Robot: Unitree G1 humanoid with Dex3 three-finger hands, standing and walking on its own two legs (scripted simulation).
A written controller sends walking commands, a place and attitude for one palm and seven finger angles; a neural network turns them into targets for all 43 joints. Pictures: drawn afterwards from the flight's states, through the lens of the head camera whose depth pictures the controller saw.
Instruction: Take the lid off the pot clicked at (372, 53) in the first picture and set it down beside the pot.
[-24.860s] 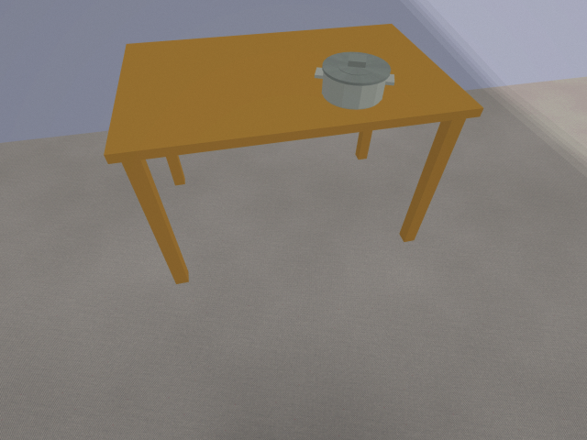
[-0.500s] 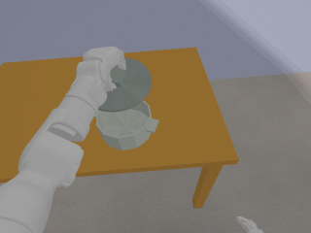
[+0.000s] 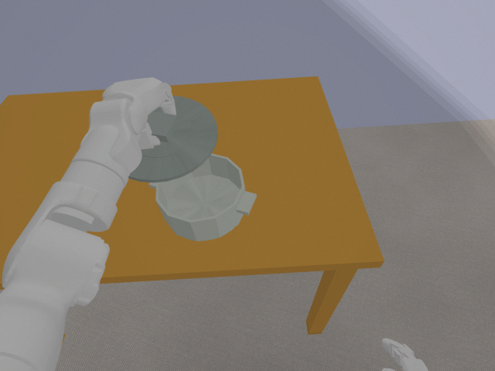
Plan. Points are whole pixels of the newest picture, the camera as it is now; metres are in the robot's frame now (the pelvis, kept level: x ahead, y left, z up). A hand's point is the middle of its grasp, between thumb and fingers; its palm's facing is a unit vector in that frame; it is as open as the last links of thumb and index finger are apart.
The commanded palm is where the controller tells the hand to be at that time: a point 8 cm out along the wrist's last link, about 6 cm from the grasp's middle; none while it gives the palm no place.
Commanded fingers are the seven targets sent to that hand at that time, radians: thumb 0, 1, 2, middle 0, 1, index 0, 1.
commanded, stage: move the lid sideways beside the pot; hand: left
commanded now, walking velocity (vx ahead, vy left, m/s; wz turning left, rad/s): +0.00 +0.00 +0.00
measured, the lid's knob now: (158, 126) +0.49 +0.17 +0.14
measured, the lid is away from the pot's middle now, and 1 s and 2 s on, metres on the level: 0.05 0.18 0.21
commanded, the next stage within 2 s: lower the lid onto the table in 1.56 s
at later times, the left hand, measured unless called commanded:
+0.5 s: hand (110, 131) +0.46 +0.23 +0.16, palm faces -0.31 -0.07 -0.95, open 8.7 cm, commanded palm +0.45 +0.24 +0.24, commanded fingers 0.00 0.60 1.05 -0.90 -1.10 -0.69 -1.00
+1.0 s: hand (68, 137) +0.45 +0.30 +0.16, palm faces -0.32 -0.08 -0.94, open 8.7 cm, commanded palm +0.44 +0.30 +0.24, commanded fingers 0.00 0.60 1.05 -0.90 -1.10 -0.69 -1.00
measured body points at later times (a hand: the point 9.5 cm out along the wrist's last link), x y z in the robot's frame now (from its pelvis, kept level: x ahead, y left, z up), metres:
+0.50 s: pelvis +0.00 +0.01 +0.00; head +0.04 -0.01 +0.45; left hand +0.47 +0.23 +0.21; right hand +0.10 -0.26 -0.13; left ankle -0.01 +0.06 -0.74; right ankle -0.01 -0.12 -0.74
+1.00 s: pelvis +0.00 +0.02 +0.00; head +0.05 +0.01 +0.45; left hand +0.46 +0.30 +0.21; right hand +0.11 -0.25 -0.12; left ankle -0.01 +0.06 -0.74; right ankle -0.01 -0.12 -0.74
